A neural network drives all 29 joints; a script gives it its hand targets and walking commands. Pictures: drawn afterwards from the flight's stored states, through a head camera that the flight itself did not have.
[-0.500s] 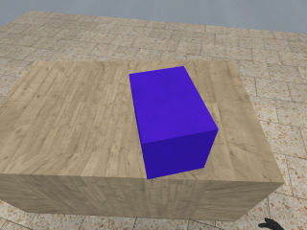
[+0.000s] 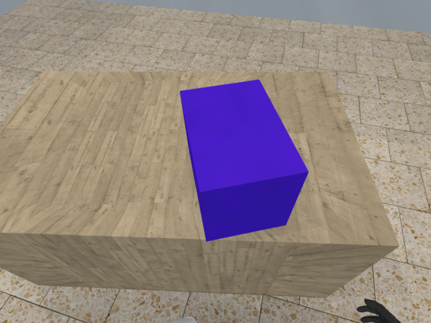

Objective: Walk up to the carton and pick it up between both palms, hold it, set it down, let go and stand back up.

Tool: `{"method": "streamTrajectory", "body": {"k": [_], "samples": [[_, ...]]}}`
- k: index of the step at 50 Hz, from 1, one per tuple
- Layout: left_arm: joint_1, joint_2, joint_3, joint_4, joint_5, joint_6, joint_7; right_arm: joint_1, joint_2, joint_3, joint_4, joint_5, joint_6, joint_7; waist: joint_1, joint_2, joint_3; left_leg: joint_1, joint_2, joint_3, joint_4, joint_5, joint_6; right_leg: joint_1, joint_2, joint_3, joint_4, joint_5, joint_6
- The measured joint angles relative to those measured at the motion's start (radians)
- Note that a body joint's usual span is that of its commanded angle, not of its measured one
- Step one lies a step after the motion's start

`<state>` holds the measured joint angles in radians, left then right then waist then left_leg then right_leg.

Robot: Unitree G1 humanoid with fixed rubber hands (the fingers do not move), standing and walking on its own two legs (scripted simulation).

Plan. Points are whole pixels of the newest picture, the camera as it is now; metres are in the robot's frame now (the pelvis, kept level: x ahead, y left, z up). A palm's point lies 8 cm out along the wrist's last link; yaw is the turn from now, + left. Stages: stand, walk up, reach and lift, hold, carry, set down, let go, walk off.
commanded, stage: reach and lift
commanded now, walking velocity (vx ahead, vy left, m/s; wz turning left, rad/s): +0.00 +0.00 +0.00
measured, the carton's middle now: (233, 158) +0.50 -0.03 -0.05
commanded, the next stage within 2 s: none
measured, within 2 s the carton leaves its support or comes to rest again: neither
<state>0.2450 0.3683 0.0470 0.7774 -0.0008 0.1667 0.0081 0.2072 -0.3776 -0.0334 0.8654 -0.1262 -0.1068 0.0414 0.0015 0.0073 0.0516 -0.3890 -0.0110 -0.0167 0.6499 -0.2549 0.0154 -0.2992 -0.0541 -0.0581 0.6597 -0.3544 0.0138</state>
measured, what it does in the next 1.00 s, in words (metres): stands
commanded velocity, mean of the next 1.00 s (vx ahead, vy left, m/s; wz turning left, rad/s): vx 0.00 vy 0.00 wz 0.00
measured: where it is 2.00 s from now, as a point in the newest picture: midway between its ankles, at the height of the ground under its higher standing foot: outside the picture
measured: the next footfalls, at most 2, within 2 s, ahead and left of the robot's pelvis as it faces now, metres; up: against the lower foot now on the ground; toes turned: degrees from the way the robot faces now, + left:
none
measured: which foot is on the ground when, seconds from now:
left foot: down 0.00-1.00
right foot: down 0.00-1.00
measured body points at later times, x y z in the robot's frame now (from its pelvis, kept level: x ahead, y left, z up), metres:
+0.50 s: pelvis +0.02 -0.02 +0.01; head +0.04 -0.01 +0.46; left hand +0.20 +0.24 -0.07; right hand +0.16 -0.31 -0.08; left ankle +0.06 +0.11 -0.72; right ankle +0.00 -0.13 -0.72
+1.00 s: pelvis +0.01 -0.03 +0.01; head +0.01 -0.02 +0.46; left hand +0.19 +0.22 -0.05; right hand +0.16 -0.30 -0.06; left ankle +0.06 +0.11 -0.72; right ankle +0.00 -0.13 -0.72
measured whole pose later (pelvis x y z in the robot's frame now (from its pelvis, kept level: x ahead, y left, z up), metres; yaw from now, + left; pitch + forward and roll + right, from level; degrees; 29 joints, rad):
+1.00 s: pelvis +0.01 -0.03 +0.01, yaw +0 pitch -1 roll +2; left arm 0.22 0.23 0.00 0.51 -0.10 -0.09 0.11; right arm 0.17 -0.31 -0.06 0.85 0.17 -0.36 0.15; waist 0.00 -0.04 0.02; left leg -0.26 0.00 -0.01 0.44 -0.16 -0.02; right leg -0.22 -0.05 -0.06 0.55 -0.31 -0.01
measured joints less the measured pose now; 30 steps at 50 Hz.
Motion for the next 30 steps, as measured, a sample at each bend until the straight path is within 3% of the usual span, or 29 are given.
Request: {"method": "streamTrajectory", "body": {"k": [5, 13, 19, 30], "samples": [[-0.081, -0.001, -0.026, -0.206, -0.003, 0.174, 0.005, -0.037, 0.018, -0.019, 0.009, 0.011, -0.059, 0.023, 0.000, -0.011, 0.061, -0.003, 0.001, 0.001, 0.036, -0.017, -0.006, 0.000, 0.000, 0.001, 0.028, -0.012, 0.000], [-0.133, -0.025, -0.040, -0.357, 0.014, 0.190, 0.037, -0.037, 0.030, -0.025, 0.009, 0.102, -0.097, 0.075, 0.000, -0.037, 0.047, 0.005, 0.001, 0.002, 0.021, -0.025, -0.010, 0.005, 0.000, 0.002, 0.018, -0.018, 0.000], [-0.109, -0.047, -0.040, -0.357, 0.018, 0.164, 0.050, -0.037, 0.030, -0.026, 0.009, 0.151, -0.146, 0.089, 0.000, -0.047, 0.029, 0.050, 0.001, 0.002, -0.034, -0.008, -0.021, 0.038, 0.000, 0.002, -0.013, -0.015, 0.000], [-0.053, -0.079, -0.040, -0.333, -0.013, 0.004, 0.046, -0.037, 0.030, -0.026, 0.009, 0.193, -0.204, 0.079, 0.000, -0.051, 0.007, 0.120, 0.005, 0.002, -0.164, 0.058, -0.034, 0.074, 0.006, 0.002, -0.077, 0.018, -0.013]]}}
